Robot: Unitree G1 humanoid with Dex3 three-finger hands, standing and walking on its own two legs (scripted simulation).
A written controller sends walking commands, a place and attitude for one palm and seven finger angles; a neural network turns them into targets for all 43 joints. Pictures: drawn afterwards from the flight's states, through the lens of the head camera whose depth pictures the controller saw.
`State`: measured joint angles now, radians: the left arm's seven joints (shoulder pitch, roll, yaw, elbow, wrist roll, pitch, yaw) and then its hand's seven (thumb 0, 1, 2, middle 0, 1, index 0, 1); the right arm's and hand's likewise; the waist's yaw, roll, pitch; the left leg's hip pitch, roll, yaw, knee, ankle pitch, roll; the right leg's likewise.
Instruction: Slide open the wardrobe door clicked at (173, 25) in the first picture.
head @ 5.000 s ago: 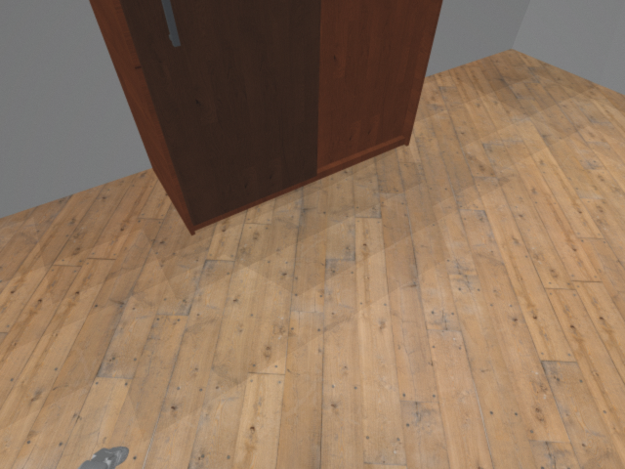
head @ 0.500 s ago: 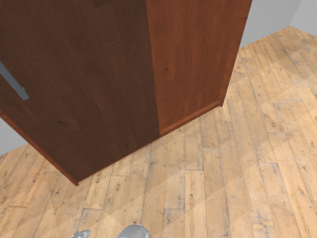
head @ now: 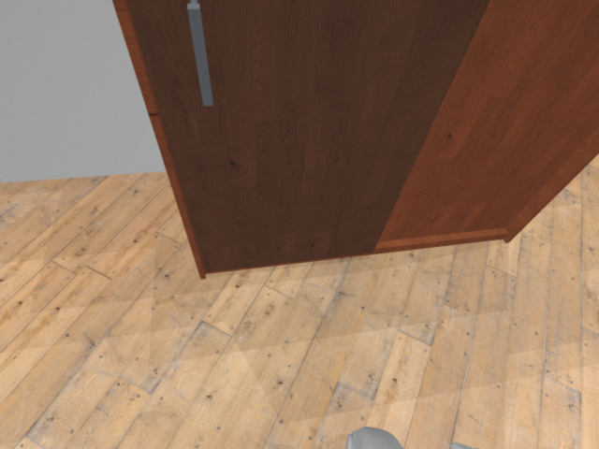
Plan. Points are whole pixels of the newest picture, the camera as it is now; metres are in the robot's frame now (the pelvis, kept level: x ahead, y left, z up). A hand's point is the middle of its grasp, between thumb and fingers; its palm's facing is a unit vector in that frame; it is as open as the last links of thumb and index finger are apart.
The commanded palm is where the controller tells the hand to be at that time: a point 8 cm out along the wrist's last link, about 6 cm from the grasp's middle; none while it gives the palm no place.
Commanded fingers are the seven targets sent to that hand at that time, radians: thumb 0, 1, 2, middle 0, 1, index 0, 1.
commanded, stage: turn to face it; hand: left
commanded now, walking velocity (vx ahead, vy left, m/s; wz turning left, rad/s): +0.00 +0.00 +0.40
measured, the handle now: (201, 54) +0.70 +0.24 +0.11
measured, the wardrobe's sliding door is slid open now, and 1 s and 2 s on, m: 0.00 0.00 0.00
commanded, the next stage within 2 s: take the last steps up to it in 0.36 s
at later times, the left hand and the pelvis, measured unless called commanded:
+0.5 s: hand out of the picture +0.04 +0.15 -0.14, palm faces +0.19 -0.94 -0.29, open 7.4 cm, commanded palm none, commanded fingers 0.00 0.90 0.90 -0.20 -0.30 -0.20 -0.30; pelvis -0.01 -0.06 +0.00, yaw +12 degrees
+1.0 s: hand out of the picture -0.02 +0.17 -0.18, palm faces +0.29 -0.94 -0.16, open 7.4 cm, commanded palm none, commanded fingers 0.00 0.90 0.90 -0.20 -0.30 -0.20 -0.30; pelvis +0.05 +0.00 +0.00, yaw +14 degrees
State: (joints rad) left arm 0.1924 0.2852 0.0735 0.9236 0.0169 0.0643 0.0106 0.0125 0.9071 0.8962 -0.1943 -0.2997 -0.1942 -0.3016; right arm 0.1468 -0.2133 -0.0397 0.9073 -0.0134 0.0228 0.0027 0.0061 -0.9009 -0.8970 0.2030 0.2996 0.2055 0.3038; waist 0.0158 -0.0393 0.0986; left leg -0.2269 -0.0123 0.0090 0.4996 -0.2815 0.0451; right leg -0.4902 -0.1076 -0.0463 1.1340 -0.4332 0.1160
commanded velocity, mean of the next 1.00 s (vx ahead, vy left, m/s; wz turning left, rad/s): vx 0.17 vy -0.03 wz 0.12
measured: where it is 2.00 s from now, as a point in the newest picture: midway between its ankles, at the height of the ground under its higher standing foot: (290, 401)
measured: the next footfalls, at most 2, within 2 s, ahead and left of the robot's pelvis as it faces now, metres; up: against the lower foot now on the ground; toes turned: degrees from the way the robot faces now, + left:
right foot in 0.30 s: +0.05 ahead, -0.14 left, +0.00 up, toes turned +5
left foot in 0.80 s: -0.02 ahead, +0.10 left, +0.00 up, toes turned +19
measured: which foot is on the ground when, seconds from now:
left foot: down 0.00-0.32, up 0.34-0.78, down 0.80-1.00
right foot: up 0.00-0.28, down 0.30-0.80, up 0.82-1.00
